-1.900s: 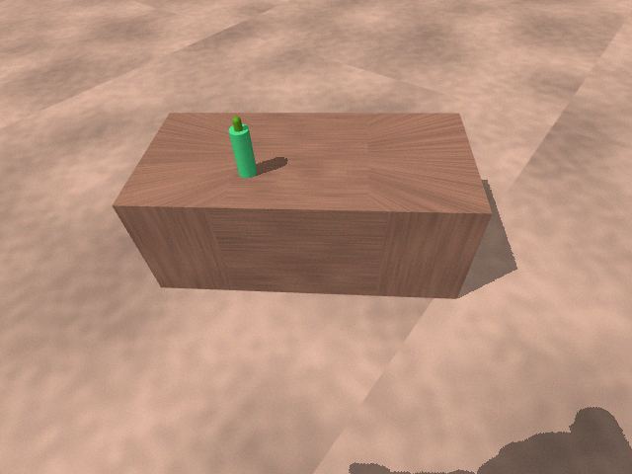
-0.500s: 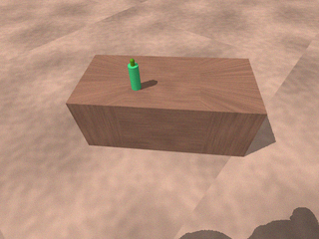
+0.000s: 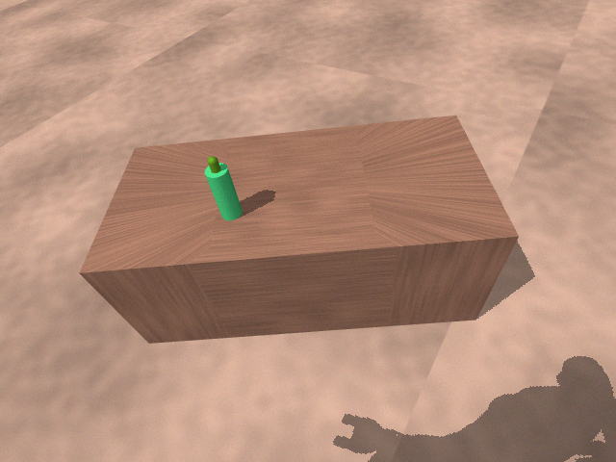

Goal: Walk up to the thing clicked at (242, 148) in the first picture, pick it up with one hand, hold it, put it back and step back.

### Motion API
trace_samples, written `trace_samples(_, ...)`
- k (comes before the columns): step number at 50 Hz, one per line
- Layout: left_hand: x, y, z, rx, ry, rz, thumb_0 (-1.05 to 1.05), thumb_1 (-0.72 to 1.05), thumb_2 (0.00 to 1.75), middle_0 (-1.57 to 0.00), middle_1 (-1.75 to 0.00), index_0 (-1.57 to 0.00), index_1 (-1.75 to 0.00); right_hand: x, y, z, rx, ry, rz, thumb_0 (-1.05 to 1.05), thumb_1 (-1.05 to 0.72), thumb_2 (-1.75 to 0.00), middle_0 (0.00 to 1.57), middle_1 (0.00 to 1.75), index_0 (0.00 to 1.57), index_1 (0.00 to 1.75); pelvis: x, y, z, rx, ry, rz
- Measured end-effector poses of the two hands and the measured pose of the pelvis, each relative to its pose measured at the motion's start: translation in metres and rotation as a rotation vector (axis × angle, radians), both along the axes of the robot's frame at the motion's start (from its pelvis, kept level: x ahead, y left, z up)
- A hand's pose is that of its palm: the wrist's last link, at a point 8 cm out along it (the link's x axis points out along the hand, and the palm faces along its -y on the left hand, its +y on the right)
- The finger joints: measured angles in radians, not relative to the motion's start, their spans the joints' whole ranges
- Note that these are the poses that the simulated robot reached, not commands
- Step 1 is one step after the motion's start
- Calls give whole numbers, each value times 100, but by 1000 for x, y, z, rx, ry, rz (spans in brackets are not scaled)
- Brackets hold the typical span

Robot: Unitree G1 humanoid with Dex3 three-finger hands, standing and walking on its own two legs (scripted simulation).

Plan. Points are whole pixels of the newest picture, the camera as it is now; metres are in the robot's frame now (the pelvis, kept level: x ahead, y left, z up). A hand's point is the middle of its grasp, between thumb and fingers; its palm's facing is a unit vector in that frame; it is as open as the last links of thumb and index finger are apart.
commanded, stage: walk up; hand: left
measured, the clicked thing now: (222, 187) +0.83 +0.27 -0.20
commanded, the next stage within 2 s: none
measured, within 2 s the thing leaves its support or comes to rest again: neither
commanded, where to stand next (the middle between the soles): +0.35 +0.07 m, yaw -2 degrees
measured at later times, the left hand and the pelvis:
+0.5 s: hand (101, 431) +0.22 +0.37 -0.14, palm faces -0.08 -0.93 -0.37, open 7.4 cm; pelvis +0.17 +0.09 +0.01, yaw -2 degrees
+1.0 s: hand (151, 326) +0.40 +0.33 -0.14, palm faces -0.06 -0.94 -0.34, open 7.4 cm; pelvis +0.27 +0.09 +0.00, yaw -2 degrees
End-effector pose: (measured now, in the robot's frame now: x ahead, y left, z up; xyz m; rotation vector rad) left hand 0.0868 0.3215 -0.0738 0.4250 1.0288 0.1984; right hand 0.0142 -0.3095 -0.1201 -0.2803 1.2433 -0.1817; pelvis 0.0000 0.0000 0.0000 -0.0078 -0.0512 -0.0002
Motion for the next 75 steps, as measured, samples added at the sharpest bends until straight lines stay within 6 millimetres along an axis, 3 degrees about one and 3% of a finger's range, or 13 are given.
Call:
trace_samples(8,30,8,7,-19,23,20,1,90,90,-20,-30,-20,-30,101,12,19,-10,-95,61,0,-91,-90,20,30,20,30,54,17,12,-4,8,-8)
trace_samples(13,43,38,-6,-30,69,38,1,90,90,-20,-30,-21,-30,156,28,31,-49,-130,90,0,-91,-90,20,30,20,30,89,40,7,-19,12,-6)
trace_samples(17,63,71,-31,-31,120,46,1,90,90,-20,-30,-20,-30,195,46,36,-99,-181,91,0,-91,-90,20,30,20,30,122,65,-6,0,7,-15)
trace_samples(20,86,85,-38,-31,160,43,1,90,90,-20,-30,-20,-30,206,60,42,-109,-210,59,0,-91,-90,20,30,20,30,140,78,-6,-7,2,-24)
trace_samples(26,140,94,-27,-60,148,10,1,90,90,-20,-30,-20,-30,208,81,52,-97,-132,21,0,-91,-90,20,30,20,30,178,90,11,2,7,-33)
trace_samples(33,199,92,-13,-34,145,-8,1,90,90,-20,-30,-20,-30,221,86,37,-72,-41,-9,0,-91,-90,20,30,20,30,223,92,13,9,16,-33)
trace_samples(40,258,69,-20,-20,65,-12,1,90,90,-20,-30,-20,-30,263,83,2,-41,-13,-23,0,-91,-90,20,30,20,30,253,82,-3,5,9,-34)
trace_samples(47,294,58,-26,-72,26,-31,1,90,90,-20,-30,-20,-30,309,96,2,-42,-76,15,0,-91,-90,20,30,20,30,266,90,-3,16,16,-29)
trace_samples(55,306,62,-33,-125,71,19,1,90,90,-20,-30,-20,-30,329,100,22,-72,-65,18,0,-91,-90,20,30,20,30,282,94,8,10,15,-35)
trace_samples(67,292,68,-26,-108,161,82,1,90,90,-20,-30,-20,-30,367,93,33,-77,-85,23,0,-91,-90,20,30,20,30,292,91,20,12,13,-27)
trace_samples(75,283,64,-20,-104,176,108,1,90,90,-20,-30,-20,-30,377,98,31,-46,-89,32,0,-91,-90,20,30,20,30,293,87,24,12,11,-22)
